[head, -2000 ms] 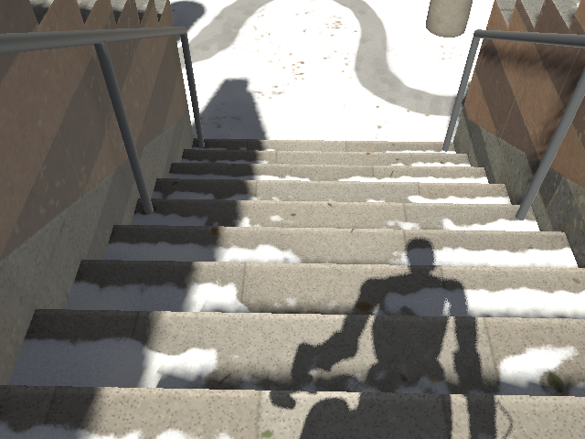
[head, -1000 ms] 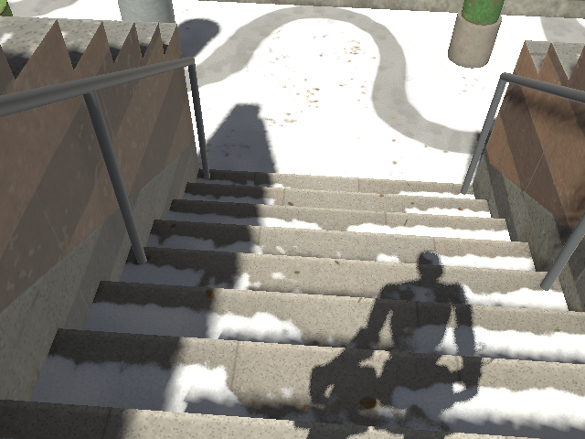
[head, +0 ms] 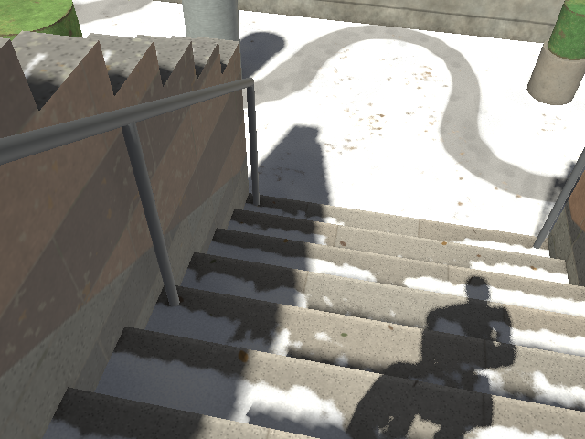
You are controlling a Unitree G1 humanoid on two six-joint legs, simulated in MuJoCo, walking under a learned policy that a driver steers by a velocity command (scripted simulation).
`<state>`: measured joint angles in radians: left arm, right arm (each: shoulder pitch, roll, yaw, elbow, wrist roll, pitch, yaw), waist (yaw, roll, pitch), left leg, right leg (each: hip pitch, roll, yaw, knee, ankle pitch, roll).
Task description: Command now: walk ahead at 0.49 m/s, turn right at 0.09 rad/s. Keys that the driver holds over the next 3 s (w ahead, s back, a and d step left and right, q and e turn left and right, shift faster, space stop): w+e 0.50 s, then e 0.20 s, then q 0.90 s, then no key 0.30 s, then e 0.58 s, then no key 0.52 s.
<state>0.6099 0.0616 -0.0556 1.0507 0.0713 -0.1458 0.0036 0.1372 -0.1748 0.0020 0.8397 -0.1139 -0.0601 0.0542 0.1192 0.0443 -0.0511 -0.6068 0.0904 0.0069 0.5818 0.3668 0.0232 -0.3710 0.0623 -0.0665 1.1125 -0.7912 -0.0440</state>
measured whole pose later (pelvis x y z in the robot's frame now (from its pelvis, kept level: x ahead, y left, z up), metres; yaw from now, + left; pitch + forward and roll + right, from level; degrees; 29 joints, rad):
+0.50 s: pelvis +0.24 +0.00 -0.14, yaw -13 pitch +0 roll +4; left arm 0.17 0.20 -0.02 0.91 0.09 -0.05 -0.10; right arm 0.66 -0.07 0.08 1.13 -0.14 -0.12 0.00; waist -0.08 -0.06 0.00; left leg -0.10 0.01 0.29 0.77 -0.65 0.01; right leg -0.76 -0.14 0.07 0.73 0.53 -0.10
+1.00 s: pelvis +0.48 -0.09 -0.30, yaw -20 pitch -1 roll -1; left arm 0.30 0.23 0.01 1.01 0.05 -0.07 -0.09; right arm 0.28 -0.23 -0.04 0.93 -0.05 -0.14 0.08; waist -0.02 0.02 0.06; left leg -0.48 0.03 0.01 0.99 -0.26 -0.02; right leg -0.35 -0.04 -0.16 0.89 -0.44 -0.06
